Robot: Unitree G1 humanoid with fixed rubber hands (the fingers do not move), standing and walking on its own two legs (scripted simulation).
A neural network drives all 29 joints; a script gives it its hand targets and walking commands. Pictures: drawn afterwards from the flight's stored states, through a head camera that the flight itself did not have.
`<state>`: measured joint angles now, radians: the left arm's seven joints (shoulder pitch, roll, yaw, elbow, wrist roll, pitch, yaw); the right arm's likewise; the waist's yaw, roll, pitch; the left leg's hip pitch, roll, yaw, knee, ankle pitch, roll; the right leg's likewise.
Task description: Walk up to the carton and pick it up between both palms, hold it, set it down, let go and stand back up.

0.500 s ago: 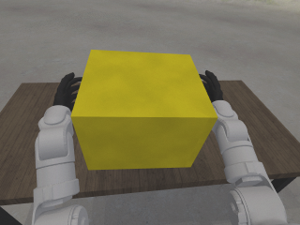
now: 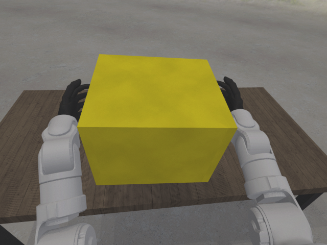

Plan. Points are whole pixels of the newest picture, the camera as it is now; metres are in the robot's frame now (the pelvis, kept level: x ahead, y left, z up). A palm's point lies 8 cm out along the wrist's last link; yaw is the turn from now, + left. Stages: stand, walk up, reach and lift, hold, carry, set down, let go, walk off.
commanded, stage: hold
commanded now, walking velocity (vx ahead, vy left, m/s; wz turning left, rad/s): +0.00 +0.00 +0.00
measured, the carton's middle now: (154, 119) +0.39 +0.00 +0.14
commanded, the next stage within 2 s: set down in 0.78 s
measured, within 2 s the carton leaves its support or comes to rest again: neither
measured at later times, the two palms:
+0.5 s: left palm (69, 115) +0.35 +0.19 +0.19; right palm (232, 109) +0.36 -0.18 +0.19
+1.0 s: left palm (68, 110) +0.35 +0.19 +0.20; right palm (233, 106) +0.36 -0.18 +0.20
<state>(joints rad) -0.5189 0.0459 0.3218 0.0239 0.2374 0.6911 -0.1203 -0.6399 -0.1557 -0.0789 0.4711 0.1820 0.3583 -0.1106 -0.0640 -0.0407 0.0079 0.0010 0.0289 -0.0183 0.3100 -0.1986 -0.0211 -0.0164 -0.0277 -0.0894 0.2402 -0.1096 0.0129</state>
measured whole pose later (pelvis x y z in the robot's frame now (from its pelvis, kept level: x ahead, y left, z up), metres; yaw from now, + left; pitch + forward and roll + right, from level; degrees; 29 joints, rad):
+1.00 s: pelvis +0.00 +0.00 +0.00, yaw +0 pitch -7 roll -1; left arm -0.53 0.04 0.33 0.06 0.24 0.58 -0.13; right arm -0.63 -0.13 -0.12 0.46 0.12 0.27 -0.10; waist -0.06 -0.04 0.01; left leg 0.02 0.03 -0.03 0.31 -0.20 -0.02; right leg 0.00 -0.03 -0.10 0.25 -0.12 0.01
